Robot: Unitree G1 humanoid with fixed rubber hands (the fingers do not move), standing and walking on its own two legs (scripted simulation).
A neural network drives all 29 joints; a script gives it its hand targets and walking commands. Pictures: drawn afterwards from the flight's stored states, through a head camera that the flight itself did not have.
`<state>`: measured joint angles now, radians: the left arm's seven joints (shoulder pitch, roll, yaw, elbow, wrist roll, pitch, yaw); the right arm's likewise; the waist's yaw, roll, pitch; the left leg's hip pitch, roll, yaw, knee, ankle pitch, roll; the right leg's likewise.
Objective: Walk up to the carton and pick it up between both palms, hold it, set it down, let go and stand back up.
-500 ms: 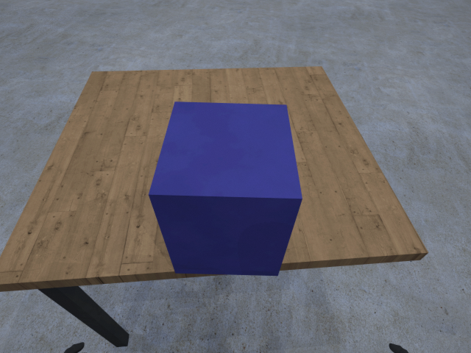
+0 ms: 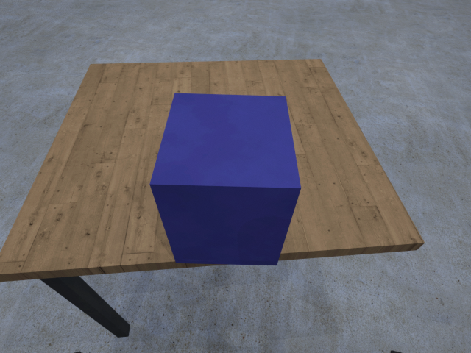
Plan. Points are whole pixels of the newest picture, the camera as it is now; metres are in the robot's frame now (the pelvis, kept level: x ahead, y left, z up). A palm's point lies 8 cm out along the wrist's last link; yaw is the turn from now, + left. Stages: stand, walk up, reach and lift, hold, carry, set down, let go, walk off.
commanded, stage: stand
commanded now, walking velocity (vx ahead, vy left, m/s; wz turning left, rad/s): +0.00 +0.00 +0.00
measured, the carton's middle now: (228, 183) +0.40 +0.02 +0.05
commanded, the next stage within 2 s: none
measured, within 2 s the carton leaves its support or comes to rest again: neither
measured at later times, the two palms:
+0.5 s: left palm out of the picture +0.08 +0.31 -0.11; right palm out of the picture +0.09 -0.30 -0.11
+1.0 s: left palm out of the picture +0.08 +0.31 -0.11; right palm out of the picture +0.09 -0.30 -0.11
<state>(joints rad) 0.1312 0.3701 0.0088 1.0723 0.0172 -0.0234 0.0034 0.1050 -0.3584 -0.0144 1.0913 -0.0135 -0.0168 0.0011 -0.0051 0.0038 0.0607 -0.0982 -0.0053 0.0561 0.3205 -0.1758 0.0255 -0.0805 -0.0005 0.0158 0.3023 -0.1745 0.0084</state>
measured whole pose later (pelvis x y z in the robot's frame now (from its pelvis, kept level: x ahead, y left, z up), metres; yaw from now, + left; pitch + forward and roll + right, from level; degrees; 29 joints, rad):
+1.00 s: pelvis +0.01 +0.00 +0.00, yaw +0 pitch -2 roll +0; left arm 0.11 0.37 0.00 1.10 0.01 -0.02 0.00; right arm 0.09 -0.36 -0.01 1.11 -0.01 -0.02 0.00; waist 0.00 0.00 0.05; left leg -0.09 -0.01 0.05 0.31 -0.18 0.03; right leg -0.07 -0.01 0.01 0.28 -0.18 0.01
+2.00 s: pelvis +0.01 +0.00 +0.00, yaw +1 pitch -2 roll +0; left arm 0.10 0.37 0.00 1.11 0.01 -0.02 0.01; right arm 0.09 -0.37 -0.01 1.10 -0.01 -0.02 -0.01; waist 0.00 0.00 0.05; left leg -0.09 -0.01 0.04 0.31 -0.18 0.03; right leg -0.06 -0.01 0.00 0.28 -0.18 0.01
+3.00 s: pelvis +0.02 +0.00 +0.00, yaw +1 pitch -2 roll +0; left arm 0.09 0.37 0.00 1.11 0.01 -0.02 0.00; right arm 0.09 -0.36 0.00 1.10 -0.01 -0.02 -0.01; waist 0.00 0.01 0.05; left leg -0.09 -0.01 0.03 0.31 -0.19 0.02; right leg -0.06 0.00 -0.01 0.28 -0.19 0.01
